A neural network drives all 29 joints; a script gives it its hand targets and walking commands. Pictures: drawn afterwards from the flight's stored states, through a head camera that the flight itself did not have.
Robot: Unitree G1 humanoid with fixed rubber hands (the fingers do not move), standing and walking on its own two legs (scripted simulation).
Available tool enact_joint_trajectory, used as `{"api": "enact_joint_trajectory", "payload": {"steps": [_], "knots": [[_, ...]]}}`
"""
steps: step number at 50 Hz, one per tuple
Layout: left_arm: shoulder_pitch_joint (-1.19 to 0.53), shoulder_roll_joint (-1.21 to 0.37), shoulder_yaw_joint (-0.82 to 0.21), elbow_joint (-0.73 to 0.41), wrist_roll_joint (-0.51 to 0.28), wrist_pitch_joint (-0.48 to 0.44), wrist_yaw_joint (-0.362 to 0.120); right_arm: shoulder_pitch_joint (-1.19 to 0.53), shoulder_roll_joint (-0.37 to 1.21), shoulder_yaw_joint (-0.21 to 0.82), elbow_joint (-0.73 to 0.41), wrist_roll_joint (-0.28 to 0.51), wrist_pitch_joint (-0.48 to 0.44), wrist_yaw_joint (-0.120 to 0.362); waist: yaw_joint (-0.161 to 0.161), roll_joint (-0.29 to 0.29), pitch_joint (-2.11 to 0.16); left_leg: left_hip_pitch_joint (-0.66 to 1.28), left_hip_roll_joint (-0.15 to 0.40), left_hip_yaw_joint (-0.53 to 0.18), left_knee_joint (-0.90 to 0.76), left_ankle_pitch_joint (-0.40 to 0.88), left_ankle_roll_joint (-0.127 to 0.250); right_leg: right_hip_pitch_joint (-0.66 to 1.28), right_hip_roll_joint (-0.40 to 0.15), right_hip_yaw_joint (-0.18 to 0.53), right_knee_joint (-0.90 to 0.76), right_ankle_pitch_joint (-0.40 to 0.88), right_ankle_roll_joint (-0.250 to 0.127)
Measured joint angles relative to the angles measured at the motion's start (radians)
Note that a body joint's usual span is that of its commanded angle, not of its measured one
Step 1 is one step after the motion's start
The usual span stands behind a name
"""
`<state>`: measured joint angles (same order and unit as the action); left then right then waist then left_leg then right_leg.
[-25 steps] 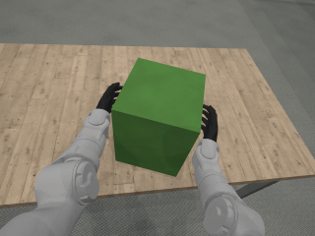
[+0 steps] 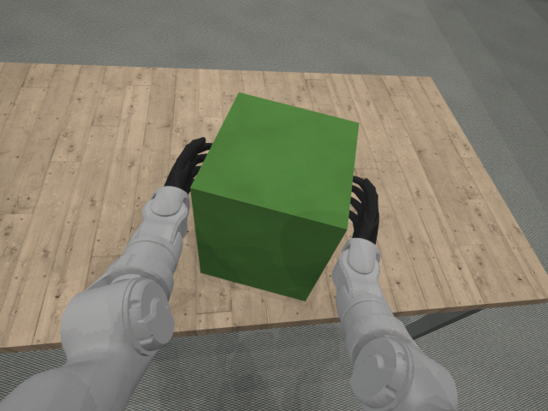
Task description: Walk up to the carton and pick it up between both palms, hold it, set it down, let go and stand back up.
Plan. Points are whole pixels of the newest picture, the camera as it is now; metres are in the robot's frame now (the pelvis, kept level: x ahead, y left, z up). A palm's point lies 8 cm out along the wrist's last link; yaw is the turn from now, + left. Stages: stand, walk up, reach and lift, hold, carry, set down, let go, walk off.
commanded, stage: set down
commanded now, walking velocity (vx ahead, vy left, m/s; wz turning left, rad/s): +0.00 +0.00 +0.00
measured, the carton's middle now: (274, 203) +0.45 -0.05 -0.01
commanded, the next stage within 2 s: none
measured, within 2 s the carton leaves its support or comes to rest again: neither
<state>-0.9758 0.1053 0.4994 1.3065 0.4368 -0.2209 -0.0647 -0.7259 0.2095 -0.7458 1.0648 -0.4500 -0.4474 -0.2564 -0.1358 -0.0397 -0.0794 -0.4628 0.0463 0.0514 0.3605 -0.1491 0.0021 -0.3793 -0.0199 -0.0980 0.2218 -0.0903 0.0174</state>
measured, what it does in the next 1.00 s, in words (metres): stands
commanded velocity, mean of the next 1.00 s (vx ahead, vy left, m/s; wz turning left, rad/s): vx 0.00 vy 0.00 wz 0.00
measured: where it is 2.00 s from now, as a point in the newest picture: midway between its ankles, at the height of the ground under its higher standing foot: outside the picture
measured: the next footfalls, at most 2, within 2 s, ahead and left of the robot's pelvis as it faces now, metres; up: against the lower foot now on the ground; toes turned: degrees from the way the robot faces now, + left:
none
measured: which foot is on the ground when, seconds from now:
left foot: down 0.00-1.00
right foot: down 0.00-1.00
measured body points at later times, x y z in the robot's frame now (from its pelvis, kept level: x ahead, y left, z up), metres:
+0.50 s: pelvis +0.00 +0.00 +0.00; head +0.10 +0.04 +0.44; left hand +0.47 +0.10 +0.03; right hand +0.37 -0.18 +0.02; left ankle +0.00 +0.11 -0.75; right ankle -0.01 -0.13 -0.75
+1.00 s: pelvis +0.00 +0.00 +0.00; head +0.11 +0.04 +0.43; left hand +0.47 +0.10 +0.02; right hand +0.38 -0.18 +0.02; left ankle +0.00 +0.11 -0.75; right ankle -0.01 -0.13 -0.75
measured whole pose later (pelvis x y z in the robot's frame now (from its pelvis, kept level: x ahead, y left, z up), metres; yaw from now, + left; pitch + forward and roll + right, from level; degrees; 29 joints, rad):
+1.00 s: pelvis +0.00 +0.00 +0.00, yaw +0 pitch +16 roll -2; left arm -0.95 0.04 0.64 1.13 0.61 -0.21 -0.12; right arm -0.74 0.23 -0.84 1.03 -0.56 -0.50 -0.23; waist -0.13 -0.07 -0.04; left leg -0.50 0.05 0.06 0.38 -0.15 0.00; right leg -0.43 -0.02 -0.10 0.26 -0.10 0.01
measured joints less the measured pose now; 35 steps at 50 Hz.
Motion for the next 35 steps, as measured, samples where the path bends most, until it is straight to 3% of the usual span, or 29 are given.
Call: {"api": "enact_joint_trajectory", "payload": {"steps": [35], "knots": [[0.021,-0.063,0.122,-0.161,0.14,0.014,-0.047,-0.01,0.027,-0.078,-0.039,-0.083,-0.056,0.017,0.01,-0.026,0.035,-0.029,0.004,0.005,0.018,0.001,0.002,-0.036,0.0,-0.001,0.028,-0.003,-0.002]]}}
